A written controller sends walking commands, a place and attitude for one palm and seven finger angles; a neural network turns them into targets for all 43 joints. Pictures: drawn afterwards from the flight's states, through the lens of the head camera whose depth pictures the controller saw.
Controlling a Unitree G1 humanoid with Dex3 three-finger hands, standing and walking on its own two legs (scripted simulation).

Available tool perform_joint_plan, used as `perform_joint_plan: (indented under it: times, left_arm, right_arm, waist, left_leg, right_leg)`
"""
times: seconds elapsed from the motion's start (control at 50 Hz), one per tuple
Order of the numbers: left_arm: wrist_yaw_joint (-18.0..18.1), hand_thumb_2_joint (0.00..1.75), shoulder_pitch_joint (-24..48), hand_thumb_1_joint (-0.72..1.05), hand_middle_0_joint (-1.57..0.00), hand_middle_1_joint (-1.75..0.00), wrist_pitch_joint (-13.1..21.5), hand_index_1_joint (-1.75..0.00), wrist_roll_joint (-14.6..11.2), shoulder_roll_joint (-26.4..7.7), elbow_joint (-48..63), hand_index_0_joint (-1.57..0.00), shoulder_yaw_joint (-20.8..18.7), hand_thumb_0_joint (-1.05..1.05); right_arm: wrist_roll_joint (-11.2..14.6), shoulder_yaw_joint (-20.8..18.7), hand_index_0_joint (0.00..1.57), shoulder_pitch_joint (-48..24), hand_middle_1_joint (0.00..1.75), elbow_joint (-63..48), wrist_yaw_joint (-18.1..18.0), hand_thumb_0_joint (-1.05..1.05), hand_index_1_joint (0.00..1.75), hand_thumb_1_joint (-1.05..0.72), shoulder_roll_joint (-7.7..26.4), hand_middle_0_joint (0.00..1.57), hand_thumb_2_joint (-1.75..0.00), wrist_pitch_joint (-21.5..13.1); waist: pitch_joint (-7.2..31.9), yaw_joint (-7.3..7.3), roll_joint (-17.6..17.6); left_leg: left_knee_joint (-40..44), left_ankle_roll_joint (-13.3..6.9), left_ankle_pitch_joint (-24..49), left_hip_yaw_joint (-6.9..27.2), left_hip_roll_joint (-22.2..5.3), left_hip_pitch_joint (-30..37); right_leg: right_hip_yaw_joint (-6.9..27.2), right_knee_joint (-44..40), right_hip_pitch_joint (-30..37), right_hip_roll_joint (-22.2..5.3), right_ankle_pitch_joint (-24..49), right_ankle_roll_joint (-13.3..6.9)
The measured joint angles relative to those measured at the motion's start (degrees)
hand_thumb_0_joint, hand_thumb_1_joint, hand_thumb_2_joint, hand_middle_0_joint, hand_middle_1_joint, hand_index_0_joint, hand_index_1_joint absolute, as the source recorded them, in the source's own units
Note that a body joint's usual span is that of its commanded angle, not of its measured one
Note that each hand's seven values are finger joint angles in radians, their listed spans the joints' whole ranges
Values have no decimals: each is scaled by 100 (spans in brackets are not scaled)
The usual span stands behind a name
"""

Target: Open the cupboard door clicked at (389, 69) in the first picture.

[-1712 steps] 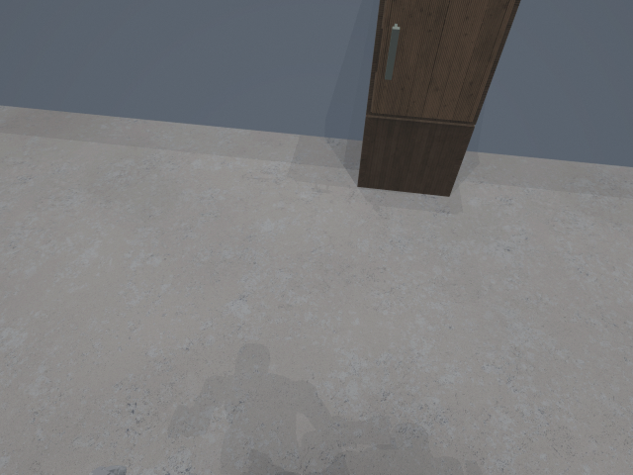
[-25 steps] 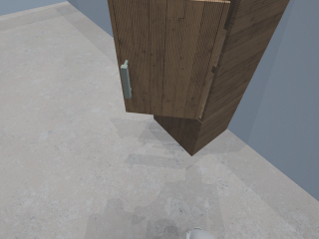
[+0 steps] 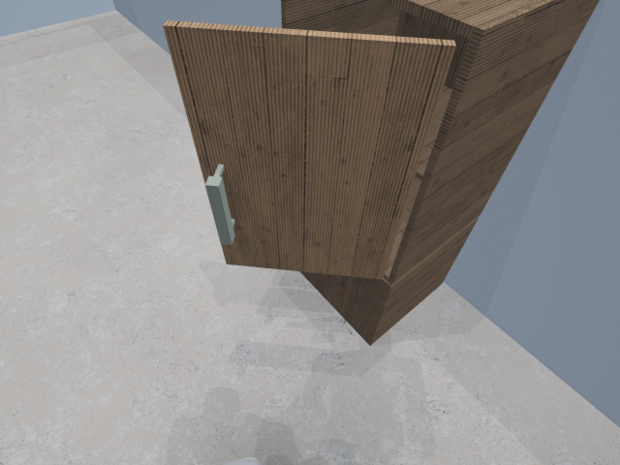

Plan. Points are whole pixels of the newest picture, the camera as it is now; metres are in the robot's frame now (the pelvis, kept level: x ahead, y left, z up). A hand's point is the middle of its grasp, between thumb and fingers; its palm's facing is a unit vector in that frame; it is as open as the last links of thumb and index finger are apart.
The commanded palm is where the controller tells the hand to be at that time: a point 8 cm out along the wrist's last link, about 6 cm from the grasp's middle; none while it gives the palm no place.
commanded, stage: come to a stop and stand still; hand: left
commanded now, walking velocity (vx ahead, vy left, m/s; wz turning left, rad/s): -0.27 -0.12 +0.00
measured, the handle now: (224, 205) +0.59 +0.22 -0.09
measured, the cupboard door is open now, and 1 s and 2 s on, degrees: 45 45 45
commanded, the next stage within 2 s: look again from close up in 0.86 s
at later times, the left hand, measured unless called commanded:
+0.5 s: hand out of the picture +0.03 +0.16 -0.17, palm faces +0.02 -0.97 -0.25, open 7.4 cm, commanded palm none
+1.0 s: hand out of the picture -0.01 +0.13 -0.17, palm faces +0.01 -0.98 -0.18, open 7.3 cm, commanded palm none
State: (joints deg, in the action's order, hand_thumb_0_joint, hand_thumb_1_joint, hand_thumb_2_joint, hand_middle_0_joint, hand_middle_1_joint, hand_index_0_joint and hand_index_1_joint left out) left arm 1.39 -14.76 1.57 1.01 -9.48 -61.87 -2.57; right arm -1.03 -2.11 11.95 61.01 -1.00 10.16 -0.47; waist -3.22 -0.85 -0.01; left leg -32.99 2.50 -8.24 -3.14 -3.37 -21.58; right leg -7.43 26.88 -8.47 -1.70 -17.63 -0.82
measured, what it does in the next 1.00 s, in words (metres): steps on the spot: left foot, then right foot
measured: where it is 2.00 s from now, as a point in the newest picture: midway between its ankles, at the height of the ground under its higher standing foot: outside the picture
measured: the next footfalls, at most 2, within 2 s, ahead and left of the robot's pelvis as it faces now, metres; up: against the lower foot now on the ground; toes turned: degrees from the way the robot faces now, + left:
left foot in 0.02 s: +0.11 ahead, +0.13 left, +0.00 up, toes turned +5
right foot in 0.36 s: +0.01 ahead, -0.13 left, +0.00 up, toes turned -4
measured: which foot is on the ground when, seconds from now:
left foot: up 0.00-0.00, down 0.02-0.36, up 0.38-0.56, down 0.58-1.00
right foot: down 0.00-0.06, up 0.08-0.34, down 0.36-1.00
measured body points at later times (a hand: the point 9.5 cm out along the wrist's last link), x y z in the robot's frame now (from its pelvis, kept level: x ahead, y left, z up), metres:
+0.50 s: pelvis -0.01 -0.04 +0.00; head +0.02 -0.05 +0.45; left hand +0.03 +0.21 -0.15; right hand +0.04 -0.28 -0.16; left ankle +0.00 +0.10 -0.70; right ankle -0.03 -0.13 -0.74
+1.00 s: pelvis -0.01 -0.04 +0.00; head +0.01 -0.04 +0.45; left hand -0.01 +0.18 -0.16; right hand -0.02 -0.26 -0.16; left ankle -0.03 +0.08 -0.74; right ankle -0.03 -0.13 -0.74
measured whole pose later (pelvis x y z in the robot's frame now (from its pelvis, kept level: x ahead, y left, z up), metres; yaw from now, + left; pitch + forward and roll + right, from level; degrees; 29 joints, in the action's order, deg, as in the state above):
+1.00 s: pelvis -0.01 -0.04 +0.00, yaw +0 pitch +0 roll +0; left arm 1.2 -15.7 -0.1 0.7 -9.0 -63.2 0.0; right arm -1.3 0.1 16.6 63.8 -1.6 7.3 0.3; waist -2.3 0.3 -0.6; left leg -24.4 0.7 -14.5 -1.3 -1.2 -9.5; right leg -3.9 24.0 -9.2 1.4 -14.6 -2.6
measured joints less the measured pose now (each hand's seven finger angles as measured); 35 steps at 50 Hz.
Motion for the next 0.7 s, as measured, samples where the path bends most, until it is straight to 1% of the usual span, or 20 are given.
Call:
perform_joint_plan:
  times: [0.02,0.06,0.1,0.16,0.2,0.24,0.28,0.32,0.34,0.36,0.4,0.42,0.46,0.48,0.52,0.56,0.58,0.6,0.62,0.7]
  left_arm:
    - [14,89,-79,94,-20,-30,-62,-30,-10,21,-40,-20,21,-1]
    - [62,89,-138,93,-20,-30,-210,-30,-21,-18,-92,-20,40,-1]
    - [71,89,-128,92,-20,-30,-329,-30,-34,-79,-65,-20,42,0]
    - [33,89,-25,92,-20,-30,-462,-30,-45,-104,42,-20,15,0]
    - [9,89,54,91,-20,-30,-505,-30,-42,-118,148,-20,-25,0]
    - [-10,89,127,91,-20,-30,-533,-30,-38,-141,269,-20,-68,0]
    - [-27,89,193,91,-20,-30,-534,-30,-28,-156,385,-20,-93,0]
    - [-44,89,213,91,-20,-30,-483,-30,-15,-169,501,-20,-103,0]
    - [-50,89,173,91,-20,-30,-440,-30,5,-203,574,-20,-101,0]
    - [-43,89,143,91,-20,-30,-396,-30,36,-236,608,-20,-105,0]
    - [-32,89,164,91,-20,-30,-385,-30,72,-185,563,-20,-62,0]
    - [-31,89,155,91,-20,-30,-370,-30,78,-155,538,-20,-35,0]
    - [-30,89,135,91,-20,-30,-336,-30,77,-103,482,-20,8,0]
    - [-27,89,132,91,-20,-30,-318,-30,76,-81,450,-20,24,0]
    - [-22,89,140,91,-20,-30,-280,-30,66,-45,393,-20,52,0]
    - [-19,89,155,91,-20,-30,-232,-30,31,-15,327,-20,81,0]
    - [-9,89,163,91,-20,-30,-216,-30,8,3,289,-20,88,0]
    - [-3,89,193,91,-20,-30,-210,-30,-19,15,246,-20,91,0]
    - [12,89,255,92,-20,-30,-221,-30,-36,-11,192,-20,81,0]
    - [13,89,343,93,-20,-30,-244,-30,-70,-73,37,-20,76,0]
  right_arm:
    - [-1,7,20,-28,29,-44,-2,1,30,-94,56,19,-90,-22]
    - [-4,16,20,-124,29,-81,-37,1,30,-93,34,19,-90,-7]
    - [-11,50,20,-261,29,-148,-87,1,30,-93,-36,19,-90,34]
    - [-36,71,20,-486,29,-321,-159,1,30,-92,-73,19,-90,80]
    - [-52,60,20,-606,29,-420,-179,0,30,-92,-73,20,-90,110]
    - [-60,44,20,-673,29,-480,-185,0,30,-91,-54,20,-90,137]
    - [-69,18,20,-687,30,-507,-177,0,30,-91,-9,20,-90,165]
    - [-63,-15,20,-636,30,-508,-149,0,30,-91,54,20,-90,212]
    - [-44,-33,20,-579,30,-512,-127,0,30,-91,68,20,-90,246]
    - [-19,-58,20,-535,30,-503,-100,0,30,-91,72,20,-90,288]
    - [0,-121,20,-434,30,-444,-41,0,30,-91,146,20,-90,393]
    - [0,-141,20,-375,30,-398,-26,0,30,-91,173,20,-90,433]
    - [10,-159,20,-270,29,-297,-9,0,30,-91,193,20,-90,454]
    - [21,-158,20,-218,29,-254,-6,0,30,-91,187,20,-90,441]
    - [36,-139,20,-111,29,-179,-12,1,30,-91,155,20,-90,392]
    - [42,-98,20,-8,29,-94,-32,1,30,-91,114,19,-90,324]
    - [42,-72,20,53,29,-51,-41,1,30,-91,105,19,-90,274]
    - [32,-48,20,105,29,9,-59,0,30,-91,91,19,-90,221]
    - [20,-21,20,120,29,99,-78,0,30,-91,28,19,-90,197]
    - [-1,114,20,225,29,325,-120,1,30,-91,-160,19,-90,142]
  waist:
    - [38,-15,60]
    - [74,-27,-62]
    - [43,-95,-240]
    - [-72,-107,-235]
    - [-146,-82,-162]
    - [-179,-66,-89]
    - [-184,-42,6]
    - [-144,-29,96]
    - [-84,-29,69]
    - [-35,-36,12]
    - [-29,6,111]
    - [-5,20,129]
    - [40,42,110]
    - [56,54,82]
    - [76,80,19]
    - [93,101,-25]
    - [112,114,3]
    - [126,138,46]
    - [92,142,-17]
    - [63,59,-159]
  left_leg:
    - [178,-92,292,17,-38,126]
    - [42,-242,-241,-22,34,168]
    - [-12,-311,-464,-119,120,164]
    - [95,-329,-354,-169,103,121]
    - [165,-325,-274,-165,45,87]
    - [228,-286,-197,-164,-22,50]
    - [259,-227,-131,-137,-84,11]
    - [193,-153,-115,-89,-133,-62]
    - [92,-118,-148,-92,-117,-133]
    - [-92,-94,-361,-103,-80,-229]
    - [-604,-123,-1225,126,8,-330]
    - [-925,-149,-1483,209,82,-366]
    - [-1453,-165,-1670,247,195,-349]
    - [-1530,-157,-1703,224,231,-268]
    - [-1236,-132,-1682,153,279,37]
    - [-457,-116,-1324,108,305,490]
    - [8,-142,-881,141,281,734]
    - [312,-247,-860,204,230,883]
    - [355,-277,-919,227,237,910]
    - [549,-193,-799,207,220,1058]
  right_leg:
    - [-2,191,-22,40,-153,45]
    - [32,499,-76,-46,-415,114]
    - [194,875,-254,-105,-753,122]
    - [445,2027,-786,27,-1406,120]
    - [527,2560,-1069,124,-1520,127]
    - [563,2749,-1238,167,-1480,141]
    - [544,2487,-1215,155,-1369,124]
    - [490,1693,-960,113,-896,101]
    - [518,1114,-765,60,-575,76]
    - [581,840,-709,11,-441,-1]
    - [492,913,-687,50,-374,-66]
    - [460,857,-641,54,-336,-83]
    - [441,653,-535,61,-221,-109]
    - [442,547,-490,67,-160,-124]
    - [439,379,-426,88,-61,-147]
    - [424,335,-418,136,-30,-151]
    - [390,363,-437,198,-46,-148]
    - [329,396,-460,267,-70,-144]
    - [305,381,-433,262,-73,-142]
    - [328,24,-218,288,139,-172]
